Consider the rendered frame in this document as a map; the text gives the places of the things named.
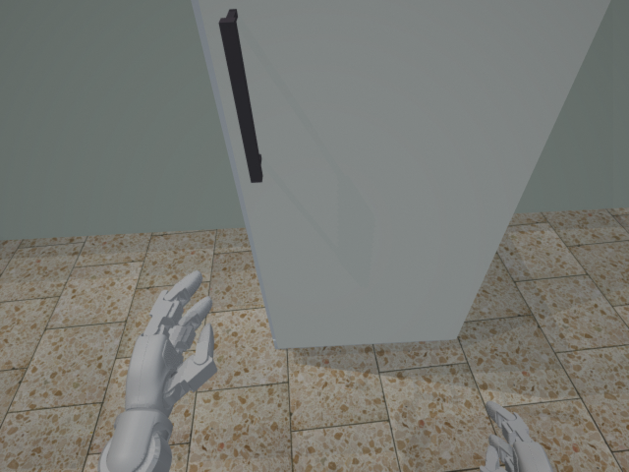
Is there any handle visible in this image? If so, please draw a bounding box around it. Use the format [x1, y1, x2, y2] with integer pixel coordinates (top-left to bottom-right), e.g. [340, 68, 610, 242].
[219, 9, 262, 183]

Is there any fridge door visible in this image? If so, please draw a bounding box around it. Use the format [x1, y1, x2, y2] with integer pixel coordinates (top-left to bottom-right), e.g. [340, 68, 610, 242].
[199, 0, 611, 348]

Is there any robot left forearm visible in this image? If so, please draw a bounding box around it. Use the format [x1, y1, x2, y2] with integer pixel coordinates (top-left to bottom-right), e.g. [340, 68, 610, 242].
[97, 408, 173, 472]

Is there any robot right hand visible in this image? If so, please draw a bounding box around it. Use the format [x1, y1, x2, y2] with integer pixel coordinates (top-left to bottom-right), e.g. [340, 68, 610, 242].
[480, 401, 553, 472]

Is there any robot left hand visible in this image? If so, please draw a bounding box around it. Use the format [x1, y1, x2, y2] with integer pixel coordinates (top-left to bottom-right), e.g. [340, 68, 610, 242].
[125, 270, 217, 418]

